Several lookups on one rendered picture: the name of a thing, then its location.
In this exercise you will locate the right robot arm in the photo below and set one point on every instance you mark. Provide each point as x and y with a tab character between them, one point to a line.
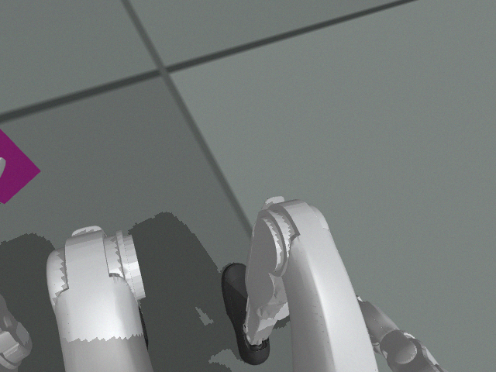
405	353

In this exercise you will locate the carton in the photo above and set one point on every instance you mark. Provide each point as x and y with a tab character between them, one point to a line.
19	169

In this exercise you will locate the right robot hand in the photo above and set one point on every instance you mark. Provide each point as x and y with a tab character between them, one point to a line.
377	322

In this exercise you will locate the right robot foot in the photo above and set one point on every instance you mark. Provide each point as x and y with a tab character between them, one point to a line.
235	299

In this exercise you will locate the left robot arm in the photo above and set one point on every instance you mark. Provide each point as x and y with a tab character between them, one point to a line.
15	341

